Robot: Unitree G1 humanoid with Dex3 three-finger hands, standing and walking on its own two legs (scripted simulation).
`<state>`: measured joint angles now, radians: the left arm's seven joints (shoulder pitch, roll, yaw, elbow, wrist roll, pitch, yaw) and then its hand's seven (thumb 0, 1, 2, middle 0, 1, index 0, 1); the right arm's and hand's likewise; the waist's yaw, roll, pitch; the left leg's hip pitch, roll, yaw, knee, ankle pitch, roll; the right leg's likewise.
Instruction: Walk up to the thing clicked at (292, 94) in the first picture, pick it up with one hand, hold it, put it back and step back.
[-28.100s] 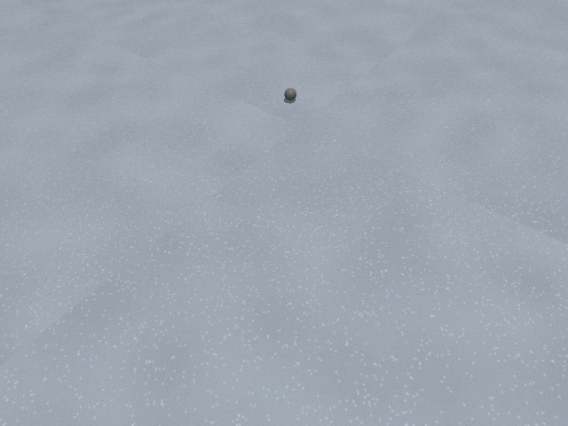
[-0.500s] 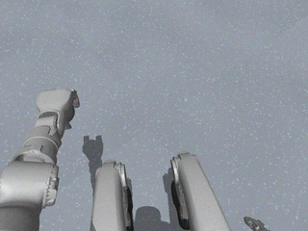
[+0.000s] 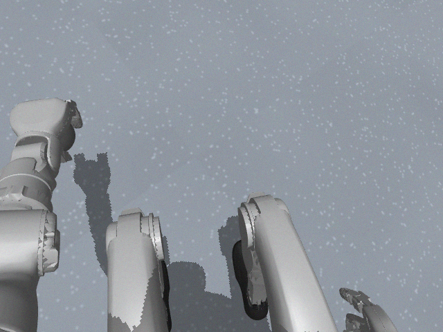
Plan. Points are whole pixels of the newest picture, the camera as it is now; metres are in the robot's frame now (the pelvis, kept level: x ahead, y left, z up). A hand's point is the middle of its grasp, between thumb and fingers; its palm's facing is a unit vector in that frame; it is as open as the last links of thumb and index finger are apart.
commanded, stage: crouch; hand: left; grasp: from above
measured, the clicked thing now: (52, 134) +0.47 +0.29 -0.18
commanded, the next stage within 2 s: lower in 0.54 s
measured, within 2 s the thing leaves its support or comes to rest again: neither
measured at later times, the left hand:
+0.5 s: hand (65, 141) +0.47 +0.28 -0.22, palm faces -0.46 -0.06 -0.89, open 8.6 cm
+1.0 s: hand (74, 146) +0.48 +0.28 -0.27, palm faces -0.47 -0.08 -0.88, open 8.5 cm
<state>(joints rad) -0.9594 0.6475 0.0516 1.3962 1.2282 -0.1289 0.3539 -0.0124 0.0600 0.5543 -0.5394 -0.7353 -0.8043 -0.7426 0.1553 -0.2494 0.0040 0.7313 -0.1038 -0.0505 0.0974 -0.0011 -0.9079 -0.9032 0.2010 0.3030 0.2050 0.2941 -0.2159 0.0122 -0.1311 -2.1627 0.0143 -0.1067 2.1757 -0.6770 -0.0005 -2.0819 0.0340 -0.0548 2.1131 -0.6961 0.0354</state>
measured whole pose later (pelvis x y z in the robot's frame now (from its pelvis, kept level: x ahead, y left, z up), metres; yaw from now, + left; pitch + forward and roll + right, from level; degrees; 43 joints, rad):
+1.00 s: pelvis +0.00 +0.00 -0.08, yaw -4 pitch +33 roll -10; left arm -1.05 0.85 0.11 1.55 1.28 -0.23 0.40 -0.01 0.06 0.56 -0.54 -0.73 -0.80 -0.75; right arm 0.14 -0.28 0.14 0.71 -0.16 -0.06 0.13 0.00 -0.91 -0.90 0.20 0.30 0.20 0.29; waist -0.29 -0.05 0.02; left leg -2.35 0.01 -0.18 2.44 -0.69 -0.02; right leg -2.25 0.06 -0.11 2.34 -0.69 0.04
